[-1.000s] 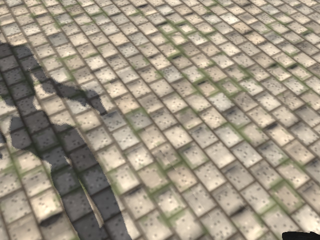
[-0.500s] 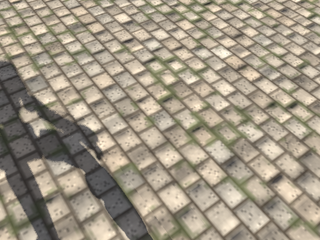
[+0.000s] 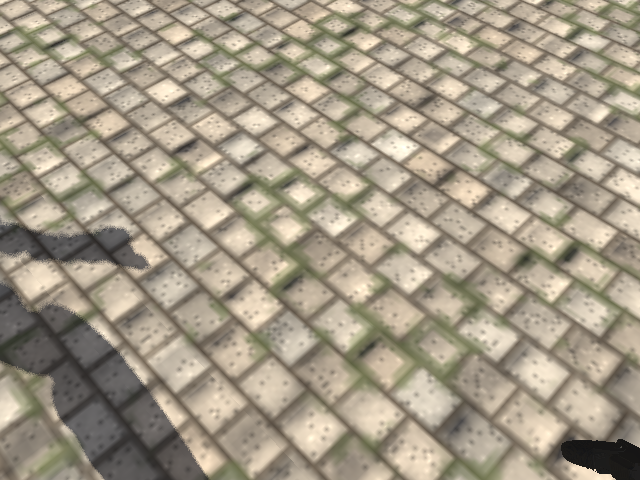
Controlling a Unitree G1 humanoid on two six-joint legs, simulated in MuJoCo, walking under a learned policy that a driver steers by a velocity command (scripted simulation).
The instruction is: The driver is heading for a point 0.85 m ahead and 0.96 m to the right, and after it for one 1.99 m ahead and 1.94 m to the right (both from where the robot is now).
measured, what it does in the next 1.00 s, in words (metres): walks ahead, turning right: left foot, then right foot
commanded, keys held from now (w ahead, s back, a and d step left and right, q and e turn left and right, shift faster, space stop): w+e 1.00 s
